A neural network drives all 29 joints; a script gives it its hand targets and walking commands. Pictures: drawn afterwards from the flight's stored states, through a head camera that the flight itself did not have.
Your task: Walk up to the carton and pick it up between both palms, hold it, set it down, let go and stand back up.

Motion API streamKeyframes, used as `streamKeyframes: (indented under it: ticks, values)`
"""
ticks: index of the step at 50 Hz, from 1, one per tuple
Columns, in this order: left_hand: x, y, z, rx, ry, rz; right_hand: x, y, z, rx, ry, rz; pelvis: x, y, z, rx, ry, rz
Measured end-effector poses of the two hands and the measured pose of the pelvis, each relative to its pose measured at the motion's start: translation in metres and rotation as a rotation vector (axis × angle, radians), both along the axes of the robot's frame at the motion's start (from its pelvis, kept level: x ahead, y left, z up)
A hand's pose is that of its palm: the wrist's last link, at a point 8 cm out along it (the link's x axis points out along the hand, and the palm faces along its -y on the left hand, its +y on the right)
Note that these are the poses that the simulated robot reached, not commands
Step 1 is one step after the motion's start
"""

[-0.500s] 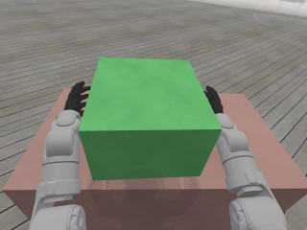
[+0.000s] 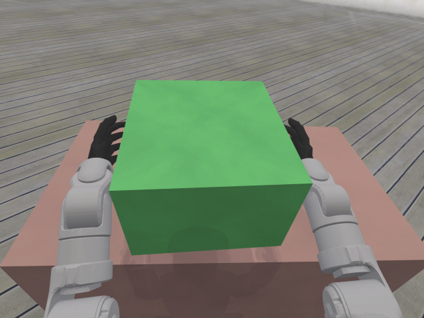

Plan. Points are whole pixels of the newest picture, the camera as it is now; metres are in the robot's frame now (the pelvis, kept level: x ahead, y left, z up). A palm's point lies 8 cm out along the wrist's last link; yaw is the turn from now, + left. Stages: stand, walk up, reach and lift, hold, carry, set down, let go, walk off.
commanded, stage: hold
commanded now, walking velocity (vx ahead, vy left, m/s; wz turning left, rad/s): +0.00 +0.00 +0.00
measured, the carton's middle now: (204, 158) +0.37 +0.00 +0.15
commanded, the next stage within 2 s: set down in 1.24 s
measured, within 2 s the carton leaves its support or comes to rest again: neither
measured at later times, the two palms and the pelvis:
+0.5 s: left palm (100, 155) +0.34 +0.19 +0.18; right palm (299, 157) +0.35 -0.17 +0.17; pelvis -0.01 +0.00 +0.00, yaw +0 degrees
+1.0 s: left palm (101, 155) +0.35 +0.19 +0.18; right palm (299, 158) +0.35 -0.18 +0.17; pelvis -0.01 +0.00 +0.00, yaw +0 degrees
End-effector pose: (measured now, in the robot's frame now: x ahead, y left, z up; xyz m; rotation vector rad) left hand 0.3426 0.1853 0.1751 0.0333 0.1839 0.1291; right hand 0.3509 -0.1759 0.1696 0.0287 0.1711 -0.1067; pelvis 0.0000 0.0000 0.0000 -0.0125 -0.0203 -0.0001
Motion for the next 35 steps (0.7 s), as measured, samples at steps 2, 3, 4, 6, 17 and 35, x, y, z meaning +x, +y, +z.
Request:
streamKeyframes:
  ticks: [2,3,4,6,17,35]
  values:
    - [-0.0007,0.0,0.0,-0.001,0.0,0.001,-0.0004,0.0,0.0002,0.0,0.0,0.001,0.0001,-0.0001,0.0,0.0,-0.002,0.0]
    - [-0.001,0.0001,0.0,-0.002,0.001,0.001,-0.0006,0.0001,0.0002,0.0,0.001,0.001,0.0001,-0.0002,0.0,0.0,-0.003,0.0]
    - [-0.0013,0.0002,0.0001,-0.002,0.001,0.001,-0.0008,0.0001,0.0002,0.001,0.001,0.001,0.0001,-0.0003,0.0,0.0,-0.004,0.0]
    - [-0.0019,0.0004,0.0001,-0.002,0.002,0.002,-0.0011,0.0003,0.0001,0.001,0.002,0.002,-0.0002,-0.0004,0.0,0.0,-0.005,0.0]
    - [-0.001,0.0013,0.0063,-0.005,-0.004,0.005,0.0003,0.0011,0.0047,0.002,-0.004,0.003,-0.0043,-0.0006,0.0001,0.002,-0.008,-0.004]
    - [0.0014,-0.0001,0.0093,-0.002,-0.002,-0.008,-0.0016,-0.0007,0.0013,0.008,0.0,-0.008,-0.0085,-0.0016,0.0002,0.001,-0.012,-0.002]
